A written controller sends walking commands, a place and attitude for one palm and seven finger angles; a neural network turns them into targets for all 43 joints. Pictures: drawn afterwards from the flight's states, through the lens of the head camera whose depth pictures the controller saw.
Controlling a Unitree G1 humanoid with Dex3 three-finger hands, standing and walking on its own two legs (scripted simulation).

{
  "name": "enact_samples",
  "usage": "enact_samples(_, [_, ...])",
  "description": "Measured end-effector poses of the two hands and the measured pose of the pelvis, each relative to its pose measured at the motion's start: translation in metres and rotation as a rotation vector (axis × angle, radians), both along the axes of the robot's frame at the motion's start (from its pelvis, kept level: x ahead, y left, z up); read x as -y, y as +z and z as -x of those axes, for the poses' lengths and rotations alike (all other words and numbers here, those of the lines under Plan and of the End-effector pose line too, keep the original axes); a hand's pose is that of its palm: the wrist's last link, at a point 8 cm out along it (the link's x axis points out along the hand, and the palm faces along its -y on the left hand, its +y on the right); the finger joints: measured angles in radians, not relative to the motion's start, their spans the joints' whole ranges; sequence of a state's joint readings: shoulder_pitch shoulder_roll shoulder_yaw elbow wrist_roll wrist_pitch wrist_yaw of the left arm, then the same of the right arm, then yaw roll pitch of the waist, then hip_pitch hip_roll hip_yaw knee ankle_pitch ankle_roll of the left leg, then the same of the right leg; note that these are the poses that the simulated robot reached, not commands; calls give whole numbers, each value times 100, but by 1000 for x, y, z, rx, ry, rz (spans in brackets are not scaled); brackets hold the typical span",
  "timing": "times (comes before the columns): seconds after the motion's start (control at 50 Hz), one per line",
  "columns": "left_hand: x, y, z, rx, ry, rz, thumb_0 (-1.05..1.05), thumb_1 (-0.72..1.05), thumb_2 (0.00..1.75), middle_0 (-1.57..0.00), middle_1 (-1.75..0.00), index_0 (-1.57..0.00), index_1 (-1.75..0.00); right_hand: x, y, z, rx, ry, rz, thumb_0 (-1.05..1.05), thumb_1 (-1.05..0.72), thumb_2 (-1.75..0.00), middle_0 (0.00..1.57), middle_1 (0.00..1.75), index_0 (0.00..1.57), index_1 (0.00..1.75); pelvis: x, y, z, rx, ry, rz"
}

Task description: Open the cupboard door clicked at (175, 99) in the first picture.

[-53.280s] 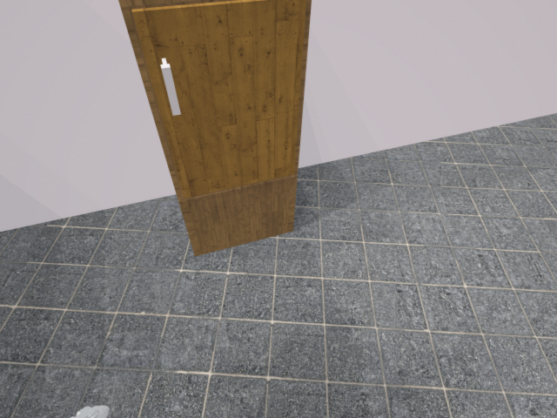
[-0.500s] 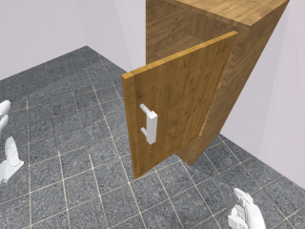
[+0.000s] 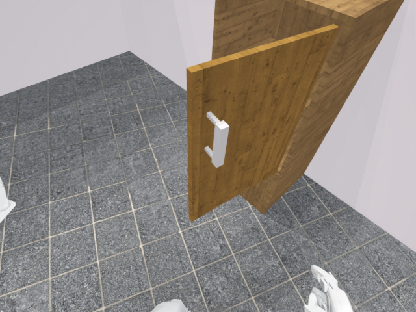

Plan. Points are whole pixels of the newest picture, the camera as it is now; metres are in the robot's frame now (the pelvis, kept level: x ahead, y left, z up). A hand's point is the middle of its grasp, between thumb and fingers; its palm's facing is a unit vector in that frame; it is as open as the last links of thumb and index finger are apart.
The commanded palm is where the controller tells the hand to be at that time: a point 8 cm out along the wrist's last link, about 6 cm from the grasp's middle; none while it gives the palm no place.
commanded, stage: step back with the hand held close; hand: left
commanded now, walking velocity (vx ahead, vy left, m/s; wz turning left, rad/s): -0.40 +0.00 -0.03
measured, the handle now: (214, 140) +0.46 +0.02 +0.06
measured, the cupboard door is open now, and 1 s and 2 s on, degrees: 80 80 80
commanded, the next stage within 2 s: stop stepping back and stand still in 0.56 s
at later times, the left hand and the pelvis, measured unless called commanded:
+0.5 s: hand out of the picture +0.10 +0.27 +0.20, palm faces +0.42 -0.81 -0.42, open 7.4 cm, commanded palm +0.04 +0.30 +0.20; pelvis -0.11 +0.01 +0.03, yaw -2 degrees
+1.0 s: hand out of the picture -0.03 +0.22 +0.18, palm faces +0.38 -0.81 -0.45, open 7.4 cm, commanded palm -0.09 +0.26 +0.20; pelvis -0.25 -0.03 +0.02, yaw -3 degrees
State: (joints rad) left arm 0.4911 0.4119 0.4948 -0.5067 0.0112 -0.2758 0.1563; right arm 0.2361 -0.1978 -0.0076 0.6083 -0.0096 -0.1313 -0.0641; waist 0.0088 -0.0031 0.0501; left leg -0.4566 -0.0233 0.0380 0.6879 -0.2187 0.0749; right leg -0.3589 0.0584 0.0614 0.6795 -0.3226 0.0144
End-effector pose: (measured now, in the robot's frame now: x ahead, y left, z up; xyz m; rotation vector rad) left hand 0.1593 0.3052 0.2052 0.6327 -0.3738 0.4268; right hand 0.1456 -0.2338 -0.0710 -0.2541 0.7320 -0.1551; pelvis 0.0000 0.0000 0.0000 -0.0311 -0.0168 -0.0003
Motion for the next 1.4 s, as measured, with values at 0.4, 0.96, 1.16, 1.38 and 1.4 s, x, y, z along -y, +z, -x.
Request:
enact_samples(0.4, [-13,1,77,-84,-46,43,1,88,90,-22,-30,-22,-30,-12,30,59,24,3,35,1,-90,-90,20,30,20,30,-9,18,81,-42,4,19])
enact_samples(0.96, [41,-4,215,-84,-88,108,1,88,90,-22,-30,-21,-30,64,16,280,-4,-160,47,1,-90,-90,20,30,20,30,26,14,236,0,-61,-28])
enact_samples(1.16, [50,12,274,-52,-77,65,1,88,90,-22,-30,-21,-30,50,13,314,-27,-103,-1,1,-90,-90,20,30,20,30,33,22,270,1,-60,-45])
enact_samples(1.38, [21,-6,261,-68,-22,109,1,89,90,-21,-30,-21,-30,21,3,299,17,-107,-23,1,-90,-90,20,30,20,30,11,12,270,15,-40,-45])
enact_samples(1.4, [21,-6,259,-78,-25,98,1,89,90,-21,-30,-21,-30,17,3,296,27,-100,-34,1,-90,-90,20,30,20,30,10,12,270,14,-40,-44])
